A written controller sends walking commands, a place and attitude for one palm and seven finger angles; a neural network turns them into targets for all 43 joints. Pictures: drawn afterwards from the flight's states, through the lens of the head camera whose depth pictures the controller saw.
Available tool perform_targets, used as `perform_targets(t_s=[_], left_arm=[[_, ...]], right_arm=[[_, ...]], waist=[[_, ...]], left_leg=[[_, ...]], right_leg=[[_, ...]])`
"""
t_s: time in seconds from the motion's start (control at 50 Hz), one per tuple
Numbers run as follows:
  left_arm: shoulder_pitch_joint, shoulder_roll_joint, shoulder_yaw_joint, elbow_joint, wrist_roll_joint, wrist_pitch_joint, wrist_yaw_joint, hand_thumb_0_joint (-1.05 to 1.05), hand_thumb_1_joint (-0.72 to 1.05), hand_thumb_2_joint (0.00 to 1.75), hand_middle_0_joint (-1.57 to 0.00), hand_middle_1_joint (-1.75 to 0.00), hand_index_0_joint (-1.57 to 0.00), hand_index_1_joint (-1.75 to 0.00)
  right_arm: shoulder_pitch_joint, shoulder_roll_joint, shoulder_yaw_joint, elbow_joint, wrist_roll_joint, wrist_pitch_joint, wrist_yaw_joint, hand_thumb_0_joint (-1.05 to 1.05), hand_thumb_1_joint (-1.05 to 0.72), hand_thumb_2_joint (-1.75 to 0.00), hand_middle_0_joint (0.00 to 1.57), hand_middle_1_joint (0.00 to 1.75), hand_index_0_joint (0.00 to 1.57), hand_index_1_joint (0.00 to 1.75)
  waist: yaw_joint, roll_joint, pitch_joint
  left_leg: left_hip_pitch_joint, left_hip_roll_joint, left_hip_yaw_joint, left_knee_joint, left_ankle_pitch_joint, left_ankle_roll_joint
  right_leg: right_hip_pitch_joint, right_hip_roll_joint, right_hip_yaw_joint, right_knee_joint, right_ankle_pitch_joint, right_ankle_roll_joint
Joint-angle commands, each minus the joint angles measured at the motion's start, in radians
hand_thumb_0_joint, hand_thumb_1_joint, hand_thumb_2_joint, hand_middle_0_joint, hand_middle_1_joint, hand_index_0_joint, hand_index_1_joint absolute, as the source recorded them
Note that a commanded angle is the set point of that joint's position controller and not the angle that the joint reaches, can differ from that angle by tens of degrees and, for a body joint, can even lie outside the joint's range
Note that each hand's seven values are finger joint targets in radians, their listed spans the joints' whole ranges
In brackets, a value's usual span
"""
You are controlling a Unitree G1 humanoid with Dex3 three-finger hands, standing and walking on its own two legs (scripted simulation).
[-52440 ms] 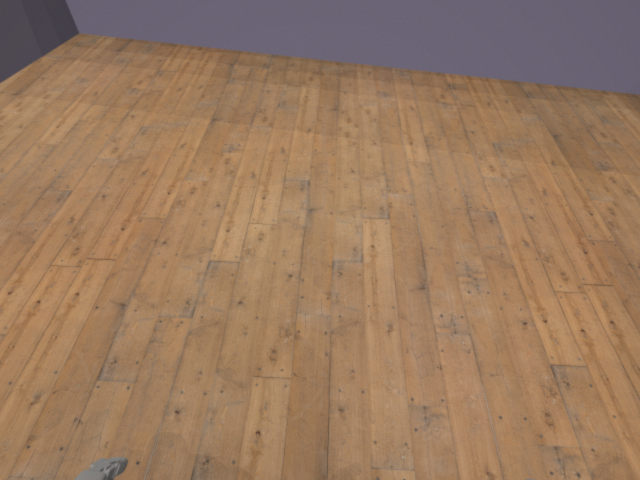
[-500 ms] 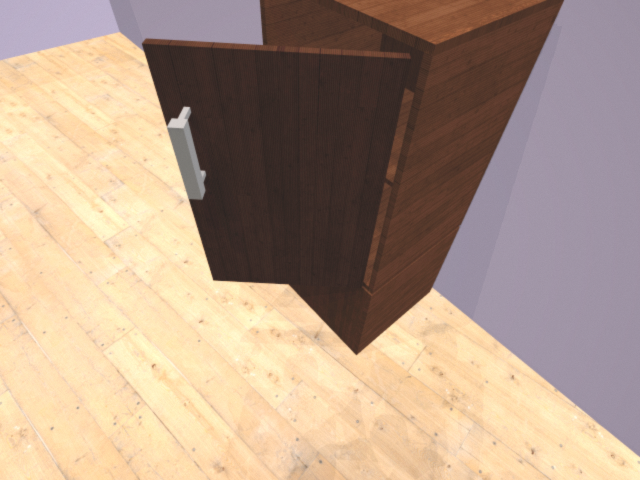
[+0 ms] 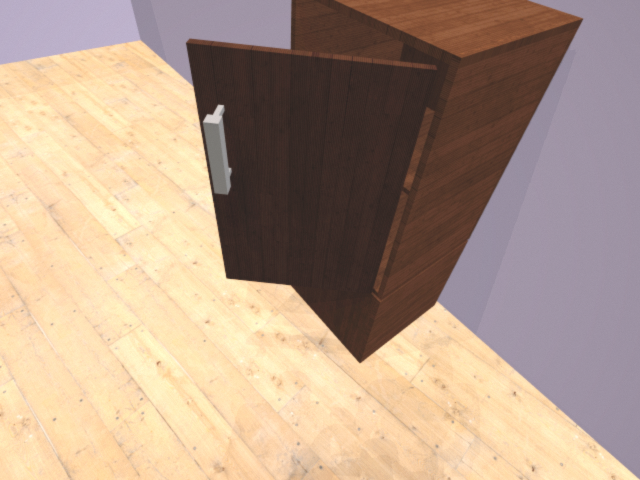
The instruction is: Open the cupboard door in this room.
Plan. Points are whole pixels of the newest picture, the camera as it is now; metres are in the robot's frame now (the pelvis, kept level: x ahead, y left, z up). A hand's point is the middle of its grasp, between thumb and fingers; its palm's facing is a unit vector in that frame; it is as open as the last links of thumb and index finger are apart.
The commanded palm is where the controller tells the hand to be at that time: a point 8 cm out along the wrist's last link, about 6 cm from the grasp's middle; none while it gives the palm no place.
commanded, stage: look again from close up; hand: left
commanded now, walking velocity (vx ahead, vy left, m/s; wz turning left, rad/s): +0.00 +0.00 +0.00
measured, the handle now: (221, 150) +0.62 +0.23 +0.07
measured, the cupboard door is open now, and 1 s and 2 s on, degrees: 47 47 47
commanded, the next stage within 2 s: shuffle to correct the standing spot in 0.10 s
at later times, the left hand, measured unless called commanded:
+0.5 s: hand out of the picture -0.05 +0.19 -0.19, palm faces +0.07 -0.99 -0.15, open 7.3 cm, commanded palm none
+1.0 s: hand out of the picture +0.05 +0.19 -0.18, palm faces +0.07 -0.99 -0.11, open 7.3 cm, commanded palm none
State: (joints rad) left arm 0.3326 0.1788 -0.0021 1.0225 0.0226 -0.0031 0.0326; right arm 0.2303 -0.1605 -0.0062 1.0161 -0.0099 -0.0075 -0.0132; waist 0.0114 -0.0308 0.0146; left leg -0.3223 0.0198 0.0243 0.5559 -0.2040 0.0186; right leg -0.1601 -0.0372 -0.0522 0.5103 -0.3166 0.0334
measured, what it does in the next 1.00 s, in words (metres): steps on the spot: right foot, then left foot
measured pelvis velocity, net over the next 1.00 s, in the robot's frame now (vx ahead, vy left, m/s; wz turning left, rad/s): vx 0.09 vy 0.05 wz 0.00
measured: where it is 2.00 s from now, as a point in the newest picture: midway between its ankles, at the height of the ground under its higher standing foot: outside the picture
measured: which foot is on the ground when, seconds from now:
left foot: down 0.00-0.76, up 0.78-0.98, down 1.00-1.00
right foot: down 0.00-0.52, up 0.54-0.72, down 0.74-1.00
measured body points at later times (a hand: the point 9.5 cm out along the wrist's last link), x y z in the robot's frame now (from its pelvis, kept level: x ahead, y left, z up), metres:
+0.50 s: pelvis +0.01 +0.02 +0.00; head +0.00 +0.05 +0.44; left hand -0.06 +0.24 -0.17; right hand +0.01 -0.21 -0.15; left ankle +0.06 +0.11 -0.73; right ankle -0.03 -0.14 -0.73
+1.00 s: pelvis +0.09 +0.05 +0.00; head +0.09 +0.06 +0.45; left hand +0.05 +0.24 -0.17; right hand +0.11 -0.19 -0.15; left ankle +0.16 +0.15 -0.73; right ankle +0.04 -0.09 -0.73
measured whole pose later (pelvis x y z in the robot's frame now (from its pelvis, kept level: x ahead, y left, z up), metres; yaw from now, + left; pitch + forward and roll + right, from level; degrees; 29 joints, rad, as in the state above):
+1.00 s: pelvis +0.09 +0.05 +0.00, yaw +0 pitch -1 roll -2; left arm 0.39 0.10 0.01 1.06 0.03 -0.03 0.03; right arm 0.28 -0.16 -0.02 1.06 -0.01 -0.02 -0.02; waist 0.02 -0.01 0.03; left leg -0.36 0.05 0.08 0.56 -0.12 0.00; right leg -0.13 -0.03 -0.10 0.48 -0.32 0.02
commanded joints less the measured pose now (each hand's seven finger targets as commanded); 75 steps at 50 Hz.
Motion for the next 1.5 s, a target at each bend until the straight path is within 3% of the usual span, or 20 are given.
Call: perform_targets(t_s=[0.0,0.28,0.42,0.5,0.54,0.68,0.7,0.74,0.76,0.86,0.94,0.98,1.04,1.14,1.28,1.32,1.34,1.36,1.42,1.48], left_arm=[[0.076,0.096,0.019,-0.035,-0.001,-0.013,0.004,0.00,0.90,0.90,-0.20,-0.30,-0.20,-0.30],[0.146,0.093,0.025,0.011,0.008,-0.004,-0.005,0.00,0.90,0.90,-0.20,-0.30,-0.20,-0.30],[0.118,0.127,0.045,0.008,-0.001,-0.016,-0.008,0.00,0.90,0.90,-0.20,-0.30,-0.20,-0.30],[0.117,0.038,0.033,-0.007,0.009,-0.009,-0.013,0.00,0.90,0.90,-0.20,-0.30,-0.20,-0.30],[0.069,0.021,0.025,-0.028,0.012,-0.020,-0.019,0.00,0.90,0.90,-0.20,-0.30,-0.20,-0.30],[0.196,-0.029,0.030,0.030,0.004,-0.037,-0.022,0.00,0.90,0.90,-0.20,-0.30,-0.20,-0.30],[0.225,0.007,0.041,0.040,0.007,-0.040,-0.015,0.00,0.90,0.90,-0.20,-0.30,-0.20,-0.30],[0.292,0.134,0.074,0.033,0.005,-0.041,-0.001,0.00,0.90,0.90,-0.20,-0.30,-0.20,-0.30],[0.267,0.127,0.072,0.031,-0.001,-0.054,0.002,0.00,0.90,0.90,-0.20,-0.30,-0.20,-0.30],[0.103,0.043,0.043,0.004,0.011,-0.063,0.007,0.00,0.90,0.90,-0.20,-0.30,-0.20,-0.30],[0.094,0.051,0.036,0.013,0.000,-0.029,0.009,0.00,0.90,0.90,-0.20,-0.30,-0.20,-0.30],[0.157,0.021,0.035,0.007,-0.006,-0.007,0.017,0.00,0.90,0.90,-0.20,-0.30,-0.20,-0.30],[0.151,0.015,0.032,0.005,-0.006,0.018,0.017,0.00,0.90,0.90,-0.20,-0.30,-0.20,-0.30],[0.086,0.017,0.047,-0.033,0.006,0.034,0.000,0.00,0.90,0.90,-0.20,-0.30,-0.20,-0.30],[0.133,-0.012,0.054,-0.033,0.005,0.042,-0.011,0.00,0.90,0.90,-0.20,-0.30,-0.20,-0.30],[0.232,0.023,0.059,0.000,0.013,0.035,-0.005,0.00,0.90,0.90,-0.20,-0.30,-0.20,-0.30],[0.197,0.083,0.056,-0.014,0.019,0.019,0.002,0.00,0.90,0.90,-0.20,-0.30,-0.20,-0.30],[0.094,0.140,0.061,-0.057,0.015,0.023,0.002,0.00,0.90,0.90,-0.20,-0.30,-0.20,-0.30],[-0.054,0.087,0.047,-0.086,0.000,-0.019,0.002,0.00,0.90,0.90,-0.20,-0.30,-0.20,-0.30],[0.020,0.099,0.049,-0.060,0.005,-0.030,-0.005,0.00,0.90,0.90,-0.20,-0.30,-0.20,-0.30]], right_arm=[[0.024,-0.134,-0.027,-0.043,-0.004,-0.014,-0.002,0.00,-0.90,-0.90,0.20,0.30,0.20,0.30],[0.042,-0.139,-0.029,-0.007,-0.011,0.008,0.006,0.00,-0.90,-0.90,0.20,0.30,0.20,0.30],[0.103,-0.080,-0.022,-0.009,-0.009,-0.016,0.013,0.00,-0.90,-0.90,0.20,0.30,0.20,0.30],[0.223,-0.167,-0.046,0.031,-0.015,-0.019,0.001,0.00,-0.90,-0.90,0.20,0.30,0.20,0.30],[0.229,-0.155,-0.045,0.034,-0.012,-0.030,-0.002,0.00,-0.90,-0.90,0.20,0.30,0.20,0.30],[0.132,-0.102,-0.035,0.036,-0.004,-0.038,-0.007,0.00,-0.90,-0.90,0.20,0.30,0.20,0.30],[0.121,-0.073,-0.032,0.030,-0.001,-0.037,-0.003,0.00,-0.90,-0.90,0.20,0.30,0.20,0.30],[0.054,-0.024,-0.027,-0.028,-0.007,-0.035,0.013,0.00,-0.90,-0.90,0.20,0.30,0.20,0.30],[0.034,-0.048,-0.038,-0.032,-0.015,-0.033,0.017,0.00,-0.90,-0.90,0.20,0.30,0.20,0.30],[0.088,0.024,-0.021,0.004,-0.002,-0.021,0.018,0.00,-0.90,-0.90,0.20,0.30,0.20,0.30],[0.143,0.001,-0.014,0.039,0.003,-0.027,-0.002,0.00,-0.90,-0.90,0.20,0.30,0.20,0.30],[0.134,-0.103,-0.029,0.018,0.002,-0.028,-0.015,0.00,-0.90,-0.90,0.20,0.30,0.20,0.30],[0.090,-0.131,-0.037,0.008,0.001,-0.019,-0.034,0.00,-0.90,-0.90,0.20,0.30,0.20,0.30],[0.058,-0.158,-0.069,-0.026,-0.008,-0.005,-0.045,0.00,-0.90,-0.90,0.20,0.30,0.20,0.30],[-0.009,-0.149,-0.077,-0.049,-0.024,0.018,-0.020,0.00,-0.90,-0.90,0.20,0.30,0.20,0.30],[-0.035,-0.104,-0.068,-0.057,-0.016,0.036,-0.007,0.00,-0.90,-0.90,0.20,0.30,0.20,0.30],[-0.033,-0.019,-0.047,-0.066,-0.004,0.045,0.000,0.00,-0.90,-0.90,0.20,0.30,0.20,0.30],[-0.041,-0.022,-0.048,-0.085,-0.009,0.048,0.008,0.00,-0.90,-0.90,0.20,0.30,0.20,0.30],[0.035,-0.043,-0.049,-0.026,-0.018,0.037,0.020,0.00,-0.90,-0.90,0.20,0.30,0.20,0.30],[0.048,-0.032,-0.035,-0.018,-0.011,0.011,0.019,0.00,-0.90,-0.90,0.20,0.30,0.20,0.30]], waist=[[-0.007,0.071,0.045],[0.012,0.046,0.083],[-0.024,-0.060,0.086],[-0.048,0.244,0.132],[-0.045,0.201,0.138],[0.046,0.052,0.021],[0.063,-0.018,0.056],[0.091,-0.201,0.097],[0.070,-0.161,0.112],[-0.021,-0.099,0.097],[-0.026,-0.065,0.024],[0.003,0.101,-0.019],[0.002,0.260,-0.001],[-0.022,0.153,-0.132],[0.012,0.162,-0.084],[0.055,0.018,-0.015],[0.036,-0.188,0.033],[0.014,-0.226,0.080],[-0.040,-0.150,0.125],[0.000,-0.089,0.085]], left_leg=[[0.015,0.075,-0.118,-0.176,-0.089,0.019],[-0.070,0.057,-0.129,-0.230,-0.400,0.022],[-0.004,-0.009,0.003,-0.029,-0.196,0.010],[0.055,0.191,-0.362,-0.363,-0.531,0.107],[0.076,0.273,-0.469,-0.414,-0.472,0.211],[-0.113,0.147,-0.162,-0.253,-0.311,0.129],[-0.241,0.091,-0.108,-0.158,-0.367,0.092],[-0.424,-0.029,0.077,0.249,-0.320,0.024],[-0.428,0.005,0.026,0.388,-0.280,0.022],[-0.191,0.037,0.052,0.225,-0.135,-0.021],[0.145,0.030,0.052,-0.099,0.218,-0.031],[0.189,0.205,-0.092,-0.112,0.559,0.044],[0.116,0.288,-0.198,-0.214,0.670,0.142],[0.218,0.328,-0.175,-0.187,0.623,0.213],[-0.048,0.244,-0.141,-0.326,-0.175,0.116],[-0.224,0.116,-0.054,-0.235,-0.385,0.023],[-0.234,0.017,0.021,-0.035,-0.310,-0.032],[-0.163,-0.011,0.046,0.131,-0.239,-0.044],[-0.131,0.018,0.007,0.290,-0.095,-0.026],[-0.090,0.007,0.047,0.141,-0.130,-0.031]], right_leg=[[-0.084,-0.049,0.058,-0.118,0.014,-0.055],[-0.090,-0.050,0.053,-0.141,-0.255,-0.065],[-0.164,-0.150,0.146,-0.191,-0.304,-0.122],[-0.297,0.039,-0.062,0.192,-0.220,-0.071],[-0.390,-0.004,-0.007,0.412,-0.211,-0.087],[0.076,0.016,-0.045,-0.035,0.010,-0.067],[0.166,-0.046,0.053,-0.114,-0.091,-0.087],[0.168,-0.393,0.501,-0.391,-0.356,-0.243],[0.108,-0.394,0.527,-0.407,-0.322,-0.272],[-0.008,-0.240,0.087,-0.253,0.487,-0.197],[-0.096,-0.121,0.009,-0.072,0.385,-0.097],[-0.124,-0.055,-0.005,-0.026,0.079,-0.035],[-0.111,-0.012,-0.020,0.144,-0.144,-0.021],[-0.243,0.000,0.032,0.431,-0.213,-0.022],[-0.010,0.021,-0.040,0.118,-0.127,-0.045],[0.127,-0.012,-0.002,-0.158,-0.092,-0.067],[-0.007,-0.201,0.257,-0.359,-0.391,-0.131],[-0.210,-0.329,0.380,-0.473,-0.521,-0.192],[-0.227,-0.213,0.221,-0.405,-0.224,-0.152],[-0.085,-0.202,0.156,-0.317,-0.020,-0.170]])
